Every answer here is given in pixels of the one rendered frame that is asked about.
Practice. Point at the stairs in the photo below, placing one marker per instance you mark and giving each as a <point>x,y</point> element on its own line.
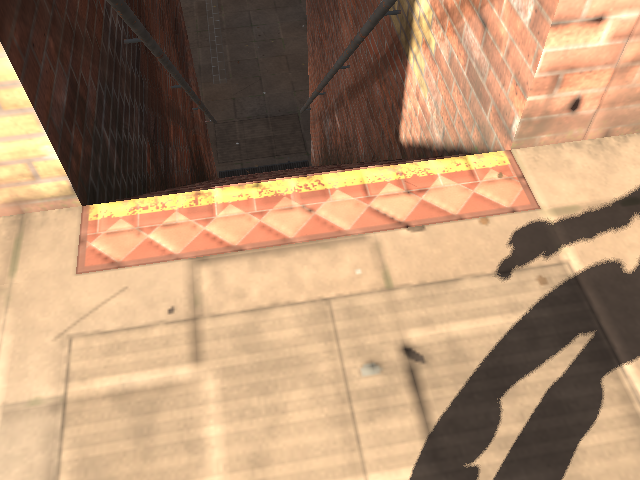
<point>281,175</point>

